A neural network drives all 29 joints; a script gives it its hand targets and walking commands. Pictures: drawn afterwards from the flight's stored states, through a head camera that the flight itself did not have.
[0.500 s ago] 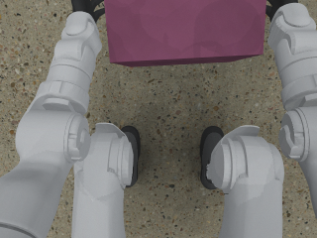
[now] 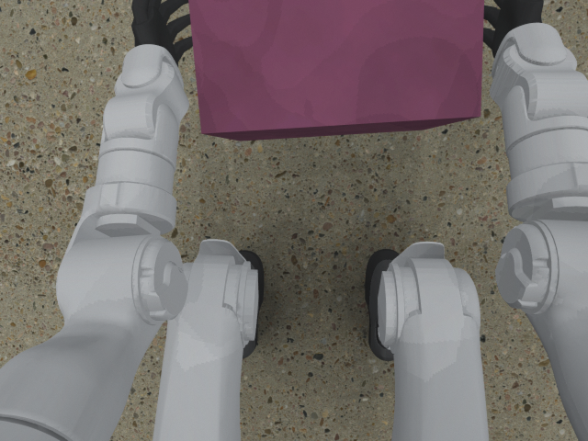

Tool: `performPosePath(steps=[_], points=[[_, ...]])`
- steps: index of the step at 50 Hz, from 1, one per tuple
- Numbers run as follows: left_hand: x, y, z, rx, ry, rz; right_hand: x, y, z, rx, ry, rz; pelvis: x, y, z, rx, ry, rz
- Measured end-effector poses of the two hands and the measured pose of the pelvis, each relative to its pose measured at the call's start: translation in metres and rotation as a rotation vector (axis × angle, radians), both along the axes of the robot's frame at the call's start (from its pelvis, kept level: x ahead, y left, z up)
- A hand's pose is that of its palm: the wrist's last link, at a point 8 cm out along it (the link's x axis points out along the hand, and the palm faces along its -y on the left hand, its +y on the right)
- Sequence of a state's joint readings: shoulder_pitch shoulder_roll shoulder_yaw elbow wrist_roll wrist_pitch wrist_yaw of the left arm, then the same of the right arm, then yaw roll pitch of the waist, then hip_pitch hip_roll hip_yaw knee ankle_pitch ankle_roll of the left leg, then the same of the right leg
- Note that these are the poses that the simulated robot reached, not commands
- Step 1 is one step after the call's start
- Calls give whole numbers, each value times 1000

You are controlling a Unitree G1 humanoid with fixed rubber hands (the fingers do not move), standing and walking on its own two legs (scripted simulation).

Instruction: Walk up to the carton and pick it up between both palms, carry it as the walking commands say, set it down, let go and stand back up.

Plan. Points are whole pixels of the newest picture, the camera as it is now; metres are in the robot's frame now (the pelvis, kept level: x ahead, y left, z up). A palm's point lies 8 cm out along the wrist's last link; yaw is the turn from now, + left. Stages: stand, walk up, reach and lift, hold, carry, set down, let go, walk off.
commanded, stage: reach and lift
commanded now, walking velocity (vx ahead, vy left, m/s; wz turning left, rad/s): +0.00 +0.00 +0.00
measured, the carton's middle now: (330, 67) +0.53 -0.03 -0.20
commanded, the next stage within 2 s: none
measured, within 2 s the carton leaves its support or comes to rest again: neither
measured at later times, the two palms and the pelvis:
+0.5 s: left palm (116, 36) +0.52 +0.16 -0.04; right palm (550, 9) +0.53 -0.21 -0.05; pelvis +0.00 +0.00 +0.05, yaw +0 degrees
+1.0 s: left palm (51, 17) +0.50 +0.17 +0.03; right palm out of the picture +0.51 -0.21 +0.02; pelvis +0.01 +0.00 +0.11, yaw -1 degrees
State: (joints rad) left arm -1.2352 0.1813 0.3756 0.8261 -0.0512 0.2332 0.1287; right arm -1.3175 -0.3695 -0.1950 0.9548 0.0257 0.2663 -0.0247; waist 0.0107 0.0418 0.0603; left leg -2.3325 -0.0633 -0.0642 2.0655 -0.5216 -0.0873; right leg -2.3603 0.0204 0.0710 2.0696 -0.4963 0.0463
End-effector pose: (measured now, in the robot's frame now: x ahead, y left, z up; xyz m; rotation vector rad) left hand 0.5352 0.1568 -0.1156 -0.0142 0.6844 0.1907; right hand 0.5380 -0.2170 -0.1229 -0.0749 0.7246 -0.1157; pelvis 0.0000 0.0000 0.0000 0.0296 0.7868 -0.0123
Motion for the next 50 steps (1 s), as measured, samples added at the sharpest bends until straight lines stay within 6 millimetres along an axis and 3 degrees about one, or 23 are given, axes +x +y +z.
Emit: performPosePath(steps=[11, 29, 50], points=[[-5, 3, 22, 0, -18, 13, -2, 4, 17, 13, -11, -4, 4, -3, 17, 8, 50, -7], [-18, 7, 86, -12, -28, 16, -12, 7, 83, 25, -15, -24, 2, -3, 57, 7, 97, -13], [-31, 9, 148, 1, -20, 37, -24, 12, 145, 27, -10, -34, 7, -3, 107, 3, 97, -19]])
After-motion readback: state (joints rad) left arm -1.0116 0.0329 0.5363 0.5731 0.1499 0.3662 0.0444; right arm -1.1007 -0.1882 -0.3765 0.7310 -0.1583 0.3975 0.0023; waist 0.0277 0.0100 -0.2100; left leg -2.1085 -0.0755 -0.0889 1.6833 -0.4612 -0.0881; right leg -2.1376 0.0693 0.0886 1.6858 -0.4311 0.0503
